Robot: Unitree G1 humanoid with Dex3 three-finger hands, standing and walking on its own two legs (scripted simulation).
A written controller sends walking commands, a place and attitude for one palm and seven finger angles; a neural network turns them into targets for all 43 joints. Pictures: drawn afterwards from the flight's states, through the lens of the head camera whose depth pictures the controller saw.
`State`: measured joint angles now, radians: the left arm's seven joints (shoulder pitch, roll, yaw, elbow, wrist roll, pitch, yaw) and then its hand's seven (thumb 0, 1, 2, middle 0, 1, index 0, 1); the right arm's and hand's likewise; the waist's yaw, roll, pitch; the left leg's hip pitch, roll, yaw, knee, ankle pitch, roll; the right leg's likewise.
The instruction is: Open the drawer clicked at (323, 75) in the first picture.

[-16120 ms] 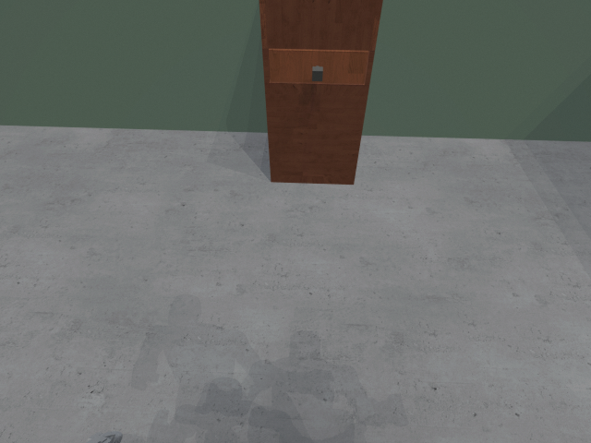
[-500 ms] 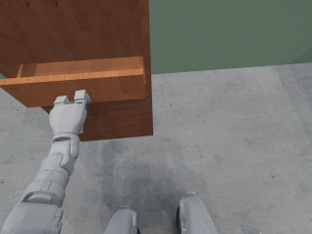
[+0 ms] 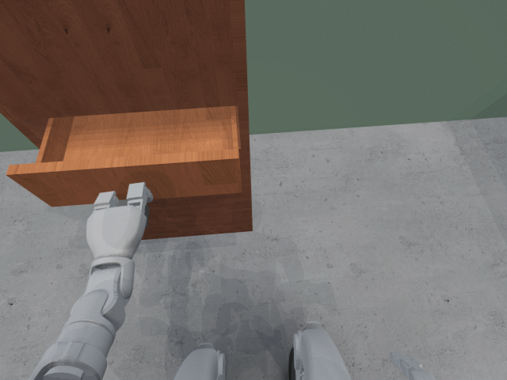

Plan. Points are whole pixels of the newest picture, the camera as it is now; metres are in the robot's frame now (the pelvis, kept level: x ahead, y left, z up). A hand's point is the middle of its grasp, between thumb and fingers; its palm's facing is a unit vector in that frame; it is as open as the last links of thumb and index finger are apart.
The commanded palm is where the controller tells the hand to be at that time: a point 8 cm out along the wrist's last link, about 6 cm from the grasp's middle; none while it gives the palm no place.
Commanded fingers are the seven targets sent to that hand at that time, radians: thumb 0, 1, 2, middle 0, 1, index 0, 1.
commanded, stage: pull the drawer open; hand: left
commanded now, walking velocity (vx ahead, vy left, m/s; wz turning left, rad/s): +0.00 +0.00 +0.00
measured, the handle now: (134, 204) +0.41 +0.22 -0.06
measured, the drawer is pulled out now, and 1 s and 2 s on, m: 0.11 0.23 0.30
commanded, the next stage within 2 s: open the thumb to release the handle in 1.80 s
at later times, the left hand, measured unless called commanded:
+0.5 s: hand (127, 275) +0.29 +0.22 -0.07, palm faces -0.04 -0.04 -1.00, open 7.9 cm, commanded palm +0.26 +0.22 -0.02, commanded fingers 0.00 0.90 0.90 -0.40 -1.35 -0.40 -1.35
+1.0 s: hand (124, 307) +0.24 +0.21 -0.07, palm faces -0.05 -0.05 -1.00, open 7.9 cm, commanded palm +0.19 +0.22 -0.02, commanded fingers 0.00 0.90 0.90 -0.40 -1.35 -0.40 -1.35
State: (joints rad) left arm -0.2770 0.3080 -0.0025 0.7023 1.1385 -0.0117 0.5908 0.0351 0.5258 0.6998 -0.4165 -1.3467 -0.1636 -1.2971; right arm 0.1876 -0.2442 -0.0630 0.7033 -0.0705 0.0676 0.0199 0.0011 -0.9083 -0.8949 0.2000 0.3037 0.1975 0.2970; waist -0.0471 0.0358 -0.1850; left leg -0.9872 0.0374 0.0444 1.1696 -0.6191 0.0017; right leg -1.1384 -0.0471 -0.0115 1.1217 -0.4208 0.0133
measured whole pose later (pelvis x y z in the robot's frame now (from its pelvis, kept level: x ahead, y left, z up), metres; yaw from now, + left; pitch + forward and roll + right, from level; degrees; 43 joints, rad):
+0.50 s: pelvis -0.01 -0.01 +0.00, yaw +0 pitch +22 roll +1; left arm -0.06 0.26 -0.05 0.54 1.15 0.02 0.63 0.04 0.52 0.70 -0.42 -1.35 -0.18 -1.30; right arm 0.13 -0.24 -0.05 0.68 -0.07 0.03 0.00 0.00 -0.91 -0.89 0.20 0.30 0.20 0.30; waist -0.02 0.03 -0.19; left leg -0.94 0.04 0.04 1.18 -0.62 -0.01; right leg -1.10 -0.05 -0.01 1.14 -0.43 0.00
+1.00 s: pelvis +0.00 -0.01 +0.00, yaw +0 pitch +22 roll +1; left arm 0.20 0.26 -0.04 0.33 1.15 0.01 0.65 0.06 0.53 0.69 -0.42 -1.35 -0.18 -1.30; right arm 0.11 -0.23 -0.05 0.66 -0.07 0.02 -0.01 0.01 -0.91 -0.89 0.20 0.30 0.20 0.30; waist -0.01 0.01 -0.19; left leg -0.93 0.05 0.05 1.19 -0.64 -0.02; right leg -1.11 -0.04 0.00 1.18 -0.45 0.00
